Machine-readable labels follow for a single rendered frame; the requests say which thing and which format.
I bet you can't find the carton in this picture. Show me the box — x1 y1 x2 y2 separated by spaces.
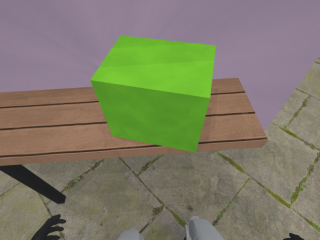
90 35 216 153

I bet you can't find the table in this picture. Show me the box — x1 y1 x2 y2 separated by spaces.
0 77 268 204

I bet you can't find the left robot thigh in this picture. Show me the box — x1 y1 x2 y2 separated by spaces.
116 230 144 240

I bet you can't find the robot left hand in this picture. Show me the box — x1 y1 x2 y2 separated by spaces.
31 214 66 240

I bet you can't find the right robot shin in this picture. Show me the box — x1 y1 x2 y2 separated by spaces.
190 216 199 221

